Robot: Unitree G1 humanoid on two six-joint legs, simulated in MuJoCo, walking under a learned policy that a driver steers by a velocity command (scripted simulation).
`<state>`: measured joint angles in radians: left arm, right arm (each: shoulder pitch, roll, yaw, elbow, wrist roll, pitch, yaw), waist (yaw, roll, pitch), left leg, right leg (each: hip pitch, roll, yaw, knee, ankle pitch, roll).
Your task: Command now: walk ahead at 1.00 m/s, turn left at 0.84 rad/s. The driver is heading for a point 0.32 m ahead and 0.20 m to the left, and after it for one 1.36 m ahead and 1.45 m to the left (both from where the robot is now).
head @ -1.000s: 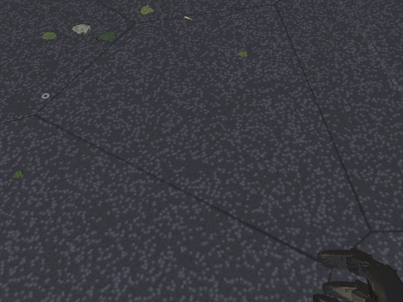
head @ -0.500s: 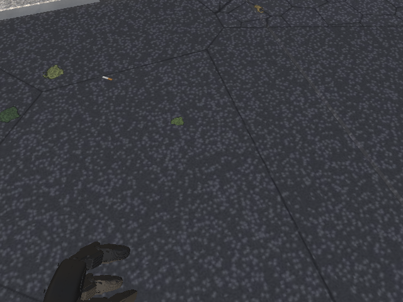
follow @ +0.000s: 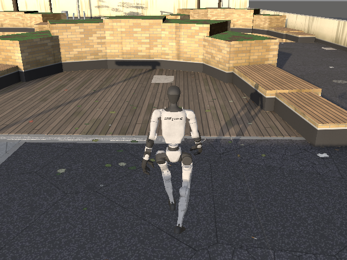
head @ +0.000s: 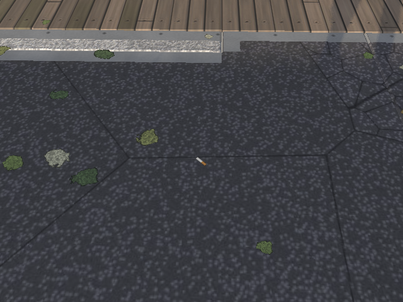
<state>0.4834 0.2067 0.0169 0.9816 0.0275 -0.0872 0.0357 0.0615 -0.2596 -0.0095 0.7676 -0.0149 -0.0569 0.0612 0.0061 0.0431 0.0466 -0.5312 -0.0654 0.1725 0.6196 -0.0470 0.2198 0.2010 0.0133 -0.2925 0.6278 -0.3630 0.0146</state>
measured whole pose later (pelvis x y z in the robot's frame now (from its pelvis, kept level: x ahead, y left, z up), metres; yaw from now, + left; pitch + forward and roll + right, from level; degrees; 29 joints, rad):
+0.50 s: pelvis +0.42 -0.02 +0.01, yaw +29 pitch +1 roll -1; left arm 0.06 0.25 -0.01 0.64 0.04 -0.08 0.02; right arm 0.31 -0.36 -0.10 0.78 0.00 -0.01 -0.02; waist -0.09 0.02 0.11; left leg -0.40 -0.13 -0.10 1.36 -0.49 0.03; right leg -0.50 -0.04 -0.03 0.60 -0.13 0.02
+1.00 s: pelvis +0.51 +0.04 +0.03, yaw +57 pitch +1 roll -1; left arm 0.19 0.30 0.05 0.65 0.02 0.05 0.01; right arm 0.18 -0.30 -0.07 0.61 -0.01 0.06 0.01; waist 0.00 -0.05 0.08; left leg -0.38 -0.10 -0.05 0.55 -0.18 0.08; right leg -0.51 -0.08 -0.01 1.09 -0.47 0.07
